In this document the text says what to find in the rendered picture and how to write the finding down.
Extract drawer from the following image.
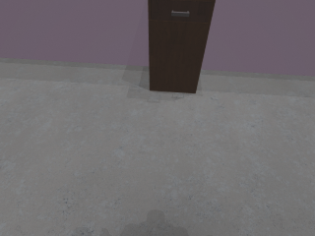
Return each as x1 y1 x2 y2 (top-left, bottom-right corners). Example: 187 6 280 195
152 0 212 23

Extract handle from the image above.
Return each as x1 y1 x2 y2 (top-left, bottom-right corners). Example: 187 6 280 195
171 10 190 17

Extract cabinet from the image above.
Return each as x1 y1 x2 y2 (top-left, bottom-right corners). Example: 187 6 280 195
148 0 216 93

